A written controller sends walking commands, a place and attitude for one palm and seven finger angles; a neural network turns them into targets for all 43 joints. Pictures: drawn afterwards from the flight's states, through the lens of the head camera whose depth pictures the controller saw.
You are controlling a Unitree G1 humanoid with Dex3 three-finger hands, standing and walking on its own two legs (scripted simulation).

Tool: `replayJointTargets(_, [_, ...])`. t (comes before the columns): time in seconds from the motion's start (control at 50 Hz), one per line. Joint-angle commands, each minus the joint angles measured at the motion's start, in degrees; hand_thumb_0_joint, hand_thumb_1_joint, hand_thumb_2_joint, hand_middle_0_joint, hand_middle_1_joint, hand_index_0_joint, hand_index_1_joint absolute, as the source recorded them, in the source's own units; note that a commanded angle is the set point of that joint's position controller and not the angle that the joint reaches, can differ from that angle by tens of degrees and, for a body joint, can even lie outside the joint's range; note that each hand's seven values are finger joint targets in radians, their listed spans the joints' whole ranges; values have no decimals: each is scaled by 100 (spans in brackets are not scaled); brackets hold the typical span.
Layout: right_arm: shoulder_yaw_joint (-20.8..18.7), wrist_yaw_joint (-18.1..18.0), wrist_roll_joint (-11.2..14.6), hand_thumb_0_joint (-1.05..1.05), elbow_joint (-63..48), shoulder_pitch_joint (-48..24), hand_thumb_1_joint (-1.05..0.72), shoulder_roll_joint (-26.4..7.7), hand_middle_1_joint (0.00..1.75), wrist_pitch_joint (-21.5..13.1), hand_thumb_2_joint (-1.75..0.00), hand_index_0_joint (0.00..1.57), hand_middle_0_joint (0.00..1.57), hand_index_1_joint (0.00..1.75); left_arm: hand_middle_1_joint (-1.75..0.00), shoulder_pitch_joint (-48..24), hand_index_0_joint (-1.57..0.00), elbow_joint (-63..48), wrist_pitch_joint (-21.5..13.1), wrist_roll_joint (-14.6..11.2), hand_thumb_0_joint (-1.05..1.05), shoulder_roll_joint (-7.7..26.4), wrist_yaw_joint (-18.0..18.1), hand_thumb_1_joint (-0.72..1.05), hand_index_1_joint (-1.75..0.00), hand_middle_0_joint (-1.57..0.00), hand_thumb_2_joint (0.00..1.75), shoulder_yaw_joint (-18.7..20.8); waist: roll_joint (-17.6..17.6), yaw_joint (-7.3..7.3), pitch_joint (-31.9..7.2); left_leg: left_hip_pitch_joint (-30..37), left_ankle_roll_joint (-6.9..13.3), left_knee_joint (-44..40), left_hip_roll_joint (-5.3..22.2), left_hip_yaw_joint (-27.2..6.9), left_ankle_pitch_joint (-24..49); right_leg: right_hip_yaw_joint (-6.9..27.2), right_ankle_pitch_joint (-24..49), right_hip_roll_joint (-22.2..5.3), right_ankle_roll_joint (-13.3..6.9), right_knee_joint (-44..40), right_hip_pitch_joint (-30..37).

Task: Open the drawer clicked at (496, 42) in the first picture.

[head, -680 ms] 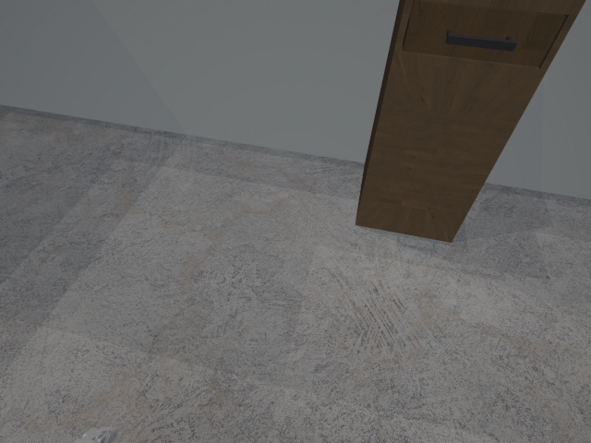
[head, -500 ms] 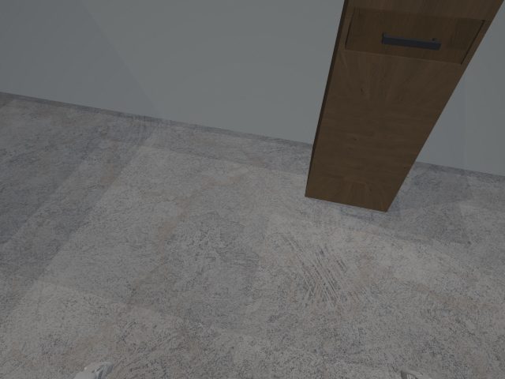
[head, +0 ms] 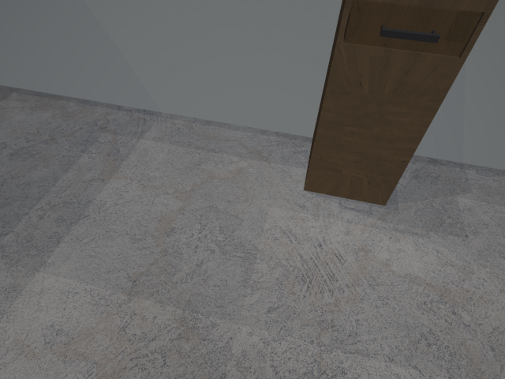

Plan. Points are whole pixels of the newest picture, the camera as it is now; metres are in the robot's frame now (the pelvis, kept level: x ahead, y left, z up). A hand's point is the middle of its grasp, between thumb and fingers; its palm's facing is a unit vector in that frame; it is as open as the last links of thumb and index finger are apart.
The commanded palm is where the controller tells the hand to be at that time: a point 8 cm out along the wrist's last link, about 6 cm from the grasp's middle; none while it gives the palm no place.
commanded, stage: stand and wait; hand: left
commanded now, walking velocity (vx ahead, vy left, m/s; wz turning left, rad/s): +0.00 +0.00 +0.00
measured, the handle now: (408, 32) +1.12 -0.44 +0.09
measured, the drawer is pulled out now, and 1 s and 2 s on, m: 0.00 0.00 0.00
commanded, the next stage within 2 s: look at it before walking up in 0.14 s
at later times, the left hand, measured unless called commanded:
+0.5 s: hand out of the picture +0.08 +0.24 -0.16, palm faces -0.04 -0.94 -0.33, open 7.4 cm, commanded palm none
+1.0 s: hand out of the picture +0.07 +0.24 -0.16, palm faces -0.04 -0.94 -0.34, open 7.4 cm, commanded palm none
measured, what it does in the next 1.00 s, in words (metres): stands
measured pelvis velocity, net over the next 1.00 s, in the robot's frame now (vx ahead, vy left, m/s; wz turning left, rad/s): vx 0.00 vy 0.00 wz -0.04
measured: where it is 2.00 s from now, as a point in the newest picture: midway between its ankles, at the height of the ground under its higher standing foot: outside the picture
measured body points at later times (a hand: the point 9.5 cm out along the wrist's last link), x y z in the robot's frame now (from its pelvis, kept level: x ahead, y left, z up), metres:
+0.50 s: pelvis +0.00 +0.00 +0.00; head +0.00 +0.00 +0.45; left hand +0.08 +0.29 -0.13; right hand +0.08 -0.30 -0.13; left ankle +0.00 +0.13 -0.74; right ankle -0.01 -0.12 -0.74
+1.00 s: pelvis +0.00 +0.00 +0.00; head +0.01 +0.00 +0.45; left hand +0.08 +0.29 -0.13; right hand +0.08 -0.30 -0.13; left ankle +0.00 +0.13 -0.74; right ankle +0.00 -0.12 -0.74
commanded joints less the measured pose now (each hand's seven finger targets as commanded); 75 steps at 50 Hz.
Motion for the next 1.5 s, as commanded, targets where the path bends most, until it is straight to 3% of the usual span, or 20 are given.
replayJointTargets(0.0, [-226,-44,-14,0,-378,-382,-90,-1180,30,-179,-90,20,20,30,-30,-315,-20,-385,-146,15,0,1149,65,90,-30,-20,90,259,51,12,-370,-39,236,-368,576,-485,684,651,579,-693,-177,-488,-58])
replayJointTargets(0.76, [-205,-44,-4,0,-302,-383,-90,-1185,30,-188,-90,20,20,30,-30,-311,-20,-327,-166,26,0,1146,67,90,-30,-20,90,250,47,9,-399,126,204,-482,627,-469,956,646,966,-700,-157,-557,33])
replayJointTargets(0.86, [-217,-63,-7,0,-300,-378,-90,-1202,30,-196,-90,20,20,30,-30,-307,-20,-323,-165,25,0,1158,67,90,-30,-20,90,263,66,4,-491,275,192,-426,662,-409,1160,670,1282,-689,-173,-514,46])
replayJointTargets(0.88, [-230,-78,-12,0,-318,-327,-90,-1155,30,-190,-90,20,20,30,-30,-301,-20,-361,-136,25,0,1117,65,90,-30,-20,90,272,105,-2,-455,303,181,-327,685,-323,1247,699,1485,-677,-180,-442,-20])
replayJointTargets(0.94, [-155,-120,-21,0,-354,102,-90,-496,30,-54,-90,20,20,30,-30,48,-20,-408,64,28,0,522,105,90,-30,-20,90,207,12,-39,-424,222,59,17,722,-18,1296,792,1876,-622,-115,-38,-258])
replayJointTargets(1.02, [-310,-163,-36,0,-685,188,-90,-605,30,49,-90,20,20,30,-30,168,-20,-743,197,64,0,519,65,90,-30,-20,90,316,174,-55,-278,42,163,207,922,-5,861,844,1548,-390,-119,533,-853])
replayJointTargets(1.08, [-415,-170,-47,0,-928,116,-90,-675,30,68,-90,20,20,30,-30,271,-20,-971,239,77,0,394,6,90,-30,-20,90,369,563,-12,-243,-219,379,105,1280,-202,504,677,986,-117,-47,1233,-1159])
replayJointTargets(1.1, [-456,-164,-45,0,-1005,47,-90,-711,30,63,-90,20,20,30,-30,362,-20,-1012,245,74,0,328,-9,90,-30,-20,90,379,753,39,-292,-319,502,56,1476,-306,537,535,635,-35,-22,1623,-1184])
replayJointTargets(1.12, [-487,-159,-48,0,-1070,5,-90,-703,30,43,-90,20,20,30,-30,420,-20,-1072,256,78,0,247,-26,90,-30,-20,90,400,1001,64,-298,-430,667,-34,1719,-419,746,337,-253,49,30,2059,-1214])
replayJointTargets(1.14, [-510,-147,-58,0,-1135,-96,-90,-702,30,29,-90,20,20,30,-30,527,-20,-1111,270,79,0,150,-41,90,-30,-20,90,424,1153,151,-278,-495,822,-11,1905,-415,1062,112,-979,42,81,2310,-1196])
replayJointTargets(1.16, [-536,-141,-59,0,-1219,-212,-90,-685,30,29,-90,20,20,30,-30,692,-20,-1124,273,76,0,118,-56,90,-30,-20,90,454,1223,226,-270,-774,846,186,1978,-275,1177,86,-1130,-91,80,2289,-923])
replayJointTargets(1.18, [-539,-139,-74,0,-1280,-309,-90,-640,30,43,-90,20,20,30,-30,925,-20,-1099,243,88,0,118,-69,90,-30,-20,90,499,937,370,-236,-1110,675,747,1809,-31,1170,135,-813,-155,50,1767,-491])
replayJointTargets(1.2, [-540,-122,-61,0,-1360,-350,-90,-530,30,95,-90,20,20,30,-30,1264,-20,-1058,176,127,0,328,-59,90,-30,-20,90,558,-25,529,-276,-1489,234,1979,1224,503,453,699,436,-433,-91,689,-197])
replayJointTargets(1.22, [-458,-94,-18,0,-1549,-217,-90,8,30,118,-90,20,20,30,-30,1293,-20,-1114,88,196,0,931,26,90,-30,-20,90,669,-2018,414,-173,-2687,-261,3625,156,904,-1830,3170,1514,-1878,-630,-451,-69])
replayJointTargets(1.24, [-467,-130,-26,0,-1566,-377,-90,-166,30,176,-90,20,20,30,-30,1404,-20,-1158,97,87,0,859,91,90,-30,-20,90,670,-1658,563,-217,-2421,-180,4191,135,-90,-2037,3583,1202,-1919,-801,-997,-606])
replayJointTargets(1.26, [-499,-123,-4,0,-1513,-383,-90,-139,30,170,-90,20,20,30,-30,1009,-20,-1217,118,93,0,734,106,90,-30,-20,90,644,-1117,326,-10,-2537,-148,4504,223,-282,-1655,3459,597,-1760,-990,-954,-717])
replayJointTargets(1.3, [-498,-81,-42,0,-1328,-88,-90,-121,30,126,-90,20,20,30,-30,553,-20,-1375,88,73,0,466,108,90,-30,-20,90,590,-396,75,-250,-2330,-213,4356,367,-221,-996,2662,834,-1326,-1000,-625,-577])
replayJointTargets(1.34, [-485,-95,-48,0,-1274,27,-90,4,30,140,-90,20,20,30,-30,625,-20,-1382,62,79,0,378,110,90,-30,-20,90,593,-464,83,-533,-2128,-272,4064,299,-112,-878,2378,1102,-1132,-961,-512,-394])
replayJointTargets(1.4, [-472,-119,-32,0,-1316,-84,-90,85,30,146,-90,20,20,30,-30,857,-20,-1289,75,84,0,365,100,90,-30,-20,90,639,-446,190,-592,-2130,-299,3634,217,-75,-949,2478,1253,-1065,-976,-483,-139])
replayJointTargets(1.48, [-457,-139,-15,0,-1420,-130,-90,102,30,126,-90,20,20,30,-30,882,-20,-1295,127,110,0,419,79,90,-30,-20,90,681,-617,238,-587,-1883,-264,2908,108,-53,-1086,2736,899,-952,-1008,-570,-199])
